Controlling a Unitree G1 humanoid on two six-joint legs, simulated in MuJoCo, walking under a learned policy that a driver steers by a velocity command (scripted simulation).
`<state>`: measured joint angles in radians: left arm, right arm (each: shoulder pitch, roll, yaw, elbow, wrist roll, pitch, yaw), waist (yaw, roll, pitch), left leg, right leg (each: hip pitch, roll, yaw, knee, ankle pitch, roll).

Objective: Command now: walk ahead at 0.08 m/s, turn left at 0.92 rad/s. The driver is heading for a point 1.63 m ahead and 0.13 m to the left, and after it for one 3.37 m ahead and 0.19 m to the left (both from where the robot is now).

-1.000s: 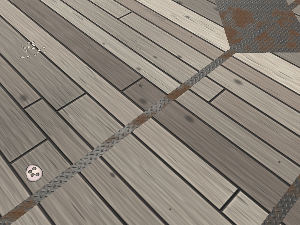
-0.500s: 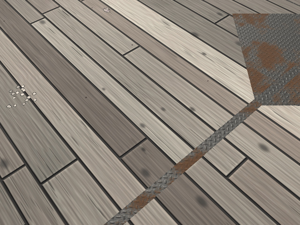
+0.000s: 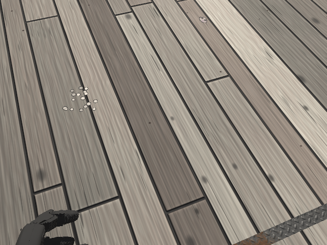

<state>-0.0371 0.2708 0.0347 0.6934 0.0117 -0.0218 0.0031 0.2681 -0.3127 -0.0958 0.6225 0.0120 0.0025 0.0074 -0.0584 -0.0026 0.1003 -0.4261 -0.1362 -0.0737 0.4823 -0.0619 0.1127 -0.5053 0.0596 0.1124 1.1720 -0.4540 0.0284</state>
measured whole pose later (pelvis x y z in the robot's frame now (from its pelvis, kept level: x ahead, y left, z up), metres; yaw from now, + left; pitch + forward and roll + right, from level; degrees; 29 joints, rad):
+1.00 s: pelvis +0.08 -0.10 +0.00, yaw -1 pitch +2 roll +1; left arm 0.15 0.32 0.09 0.61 -0.03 0.07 -0.04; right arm 0.14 -0.30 -0.08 0.66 0.02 0.01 -0.02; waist 0.00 0.01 0.06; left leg -0.17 0.11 0.17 0.54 -0.39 -0.05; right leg -0.42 -0.05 -0.07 0.69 -0.28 0.04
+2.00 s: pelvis +0.18 -0.07 +0.02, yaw +21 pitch +2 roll -2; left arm 0.20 0.32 0.07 0.75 -0.03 -0.03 -0.02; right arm 0.21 -0.29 -0.03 0.63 -0.01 -0.03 -0.01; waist 0.00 -0.02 -0.03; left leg -0.13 -0.05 -0.12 0.39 -0.29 0.06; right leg -0.48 -0.02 0.00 0.75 -0.21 0.03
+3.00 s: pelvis +1.01 -0.13 +0.01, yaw +12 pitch -1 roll +2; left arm 0.06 0.26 -0.03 0.57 0.04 -0.15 -0.01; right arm 0.50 -0.26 -0.05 0.79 0.03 -0.08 0.01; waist -0.08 -0.02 0.04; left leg -0.08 -0.21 -0.16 0.35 -0.24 0.15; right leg -0.70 -0.09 0.19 0.88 -0.12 0.02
